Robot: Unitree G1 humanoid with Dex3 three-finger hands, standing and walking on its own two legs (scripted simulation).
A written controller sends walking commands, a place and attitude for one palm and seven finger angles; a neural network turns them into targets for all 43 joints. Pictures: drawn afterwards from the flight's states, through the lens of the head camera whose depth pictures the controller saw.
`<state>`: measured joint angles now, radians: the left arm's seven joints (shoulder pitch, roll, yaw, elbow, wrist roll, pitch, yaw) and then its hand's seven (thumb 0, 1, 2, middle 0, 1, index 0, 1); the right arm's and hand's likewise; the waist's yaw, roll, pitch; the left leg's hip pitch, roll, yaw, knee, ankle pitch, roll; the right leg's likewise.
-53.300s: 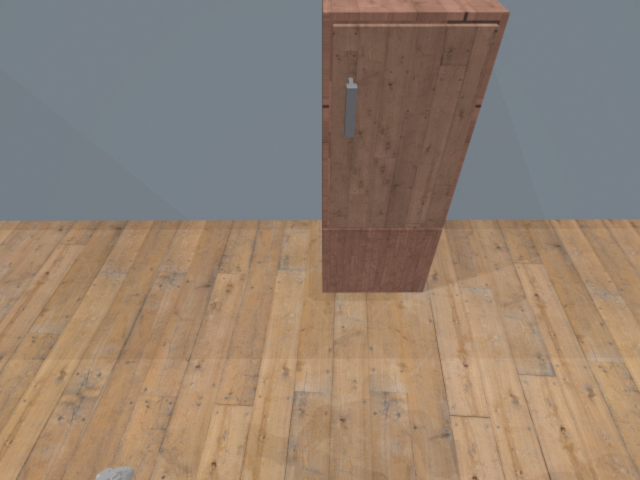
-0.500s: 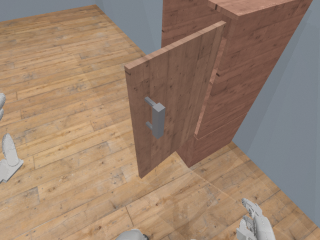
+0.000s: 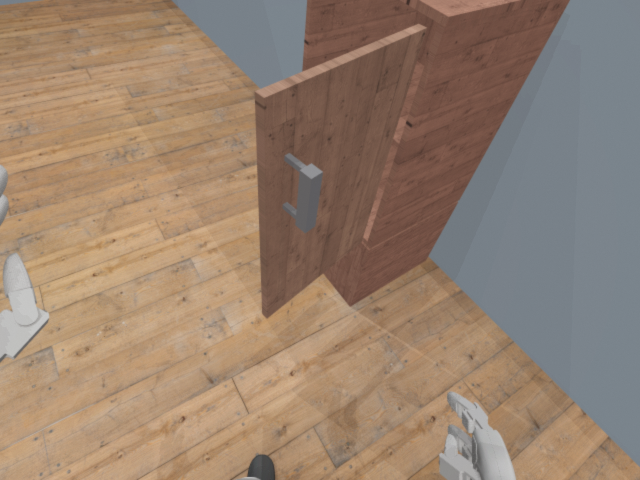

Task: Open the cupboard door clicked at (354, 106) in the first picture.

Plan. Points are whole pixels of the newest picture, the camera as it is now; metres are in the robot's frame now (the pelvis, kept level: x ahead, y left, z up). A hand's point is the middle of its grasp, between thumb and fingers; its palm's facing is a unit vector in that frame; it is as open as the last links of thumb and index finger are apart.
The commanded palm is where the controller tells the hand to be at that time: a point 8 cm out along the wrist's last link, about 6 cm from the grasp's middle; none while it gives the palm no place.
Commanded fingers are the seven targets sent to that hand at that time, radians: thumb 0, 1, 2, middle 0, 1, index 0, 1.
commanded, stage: stop stepping back and stand still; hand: left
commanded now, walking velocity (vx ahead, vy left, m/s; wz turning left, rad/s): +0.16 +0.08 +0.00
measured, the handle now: (298, 193) +0.52 +0.07 +0.03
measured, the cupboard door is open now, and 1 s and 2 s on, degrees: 100 100 100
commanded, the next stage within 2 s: let the arm hang, fingers relaxed in 0.76 s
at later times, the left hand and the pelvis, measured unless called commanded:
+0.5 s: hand (86, 386) +0.16 +0.20 +0.16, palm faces +0.30 -0.79 -0.53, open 7.4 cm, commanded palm +0.10 +0.26 +0.17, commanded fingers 0.00 0.90 0.90 -0.20 -0.30 -0.20 -0.30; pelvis -0.06 -0.03 -0.02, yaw -4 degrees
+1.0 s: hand (107, 459) +0.14 +0.24 -0.01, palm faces +0.03 -0.88 -0.48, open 7.4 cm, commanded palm none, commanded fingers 0.00 0.90 0.90 -0.20 -0.30 -0.20 -0.30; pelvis -0.09 +0.00 -0.01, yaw -3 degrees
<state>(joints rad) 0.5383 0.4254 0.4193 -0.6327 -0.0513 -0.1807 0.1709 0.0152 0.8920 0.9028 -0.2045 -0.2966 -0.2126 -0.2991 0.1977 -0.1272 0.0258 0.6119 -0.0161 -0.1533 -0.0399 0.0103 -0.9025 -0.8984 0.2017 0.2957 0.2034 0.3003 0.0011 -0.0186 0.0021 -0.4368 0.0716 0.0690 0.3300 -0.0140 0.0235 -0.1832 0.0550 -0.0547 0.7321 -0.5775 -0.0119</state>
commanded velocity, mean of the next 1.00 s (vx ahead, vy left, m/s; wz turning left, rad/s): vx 0.05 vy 0.02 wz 0.00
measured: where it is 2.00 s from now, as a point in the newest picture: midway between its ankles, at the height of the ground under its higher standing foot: outside the picture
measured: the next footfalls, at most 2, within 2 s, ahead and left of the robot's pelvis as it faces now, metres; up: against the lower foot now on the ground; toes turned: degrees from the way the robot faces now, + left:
right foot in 0.08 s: -0.13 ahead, -0.10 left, +0.00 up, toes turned -5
left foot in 0.24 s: +0.10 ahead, +0.08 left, +0.00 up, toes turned -2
